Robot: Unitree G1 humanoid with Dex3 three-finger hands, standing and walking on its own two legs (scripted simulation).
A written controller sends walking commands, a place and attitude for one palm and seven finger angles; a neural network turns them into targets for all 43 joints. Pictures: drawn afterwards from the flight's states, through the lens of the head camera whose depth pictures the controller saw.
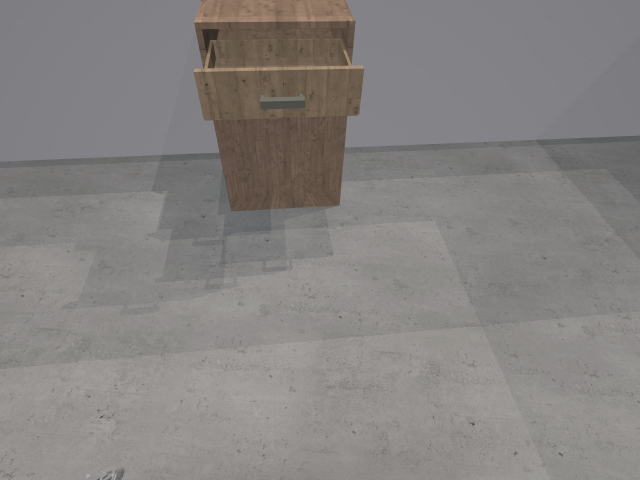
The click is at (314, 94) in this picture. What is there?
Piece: drawer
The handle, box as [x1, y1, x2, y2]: [260, 93, 304, 109]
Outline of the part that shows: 261,94 261,109 304,107 304,97 302,93 299,93 298,97 265,97 264,93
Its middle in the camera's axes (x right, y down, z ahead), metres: -0.11 -0.39 +1.08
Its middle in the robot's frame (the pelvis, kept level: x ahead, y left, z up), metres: +1.06 +0.17 -0.05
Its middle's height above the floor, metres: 0.71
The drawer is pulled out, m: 0.30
